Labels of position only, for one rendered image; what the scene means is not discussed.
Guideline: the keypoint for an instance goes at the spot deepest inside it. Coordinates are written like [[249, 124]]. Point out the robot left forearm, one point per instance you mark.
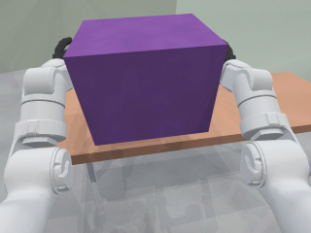
[[43, 103]]

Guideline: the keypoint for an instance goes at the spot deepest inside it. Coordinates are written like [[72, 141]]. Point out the table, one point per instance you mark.
[[293, 96]]

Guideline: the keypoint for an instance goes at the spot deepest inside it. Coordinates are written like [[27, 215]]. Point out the robot right forearm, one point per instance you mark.
[[256, 100]]

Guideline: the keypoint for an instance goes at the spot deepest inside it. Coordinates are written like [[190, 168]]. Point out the robot right upper arm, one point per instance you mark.
[[279, 170]]

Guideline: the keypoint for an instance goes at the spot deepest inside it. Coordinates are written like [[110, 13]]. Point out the robot left hand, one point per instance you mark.
[[59, 51]]

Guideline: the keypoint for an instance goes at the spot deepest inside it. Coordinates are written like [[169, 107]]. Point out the robot left upper arm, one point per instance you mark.
[[34, 180]]

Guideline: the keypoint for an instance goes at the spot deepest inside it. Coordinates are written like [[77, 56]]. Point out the carton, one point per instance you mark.
[[142, 78]]

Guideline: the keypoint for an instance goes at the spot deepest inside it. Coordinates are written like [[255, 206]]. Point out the robot right hand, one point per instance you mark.
[[229, 53]]

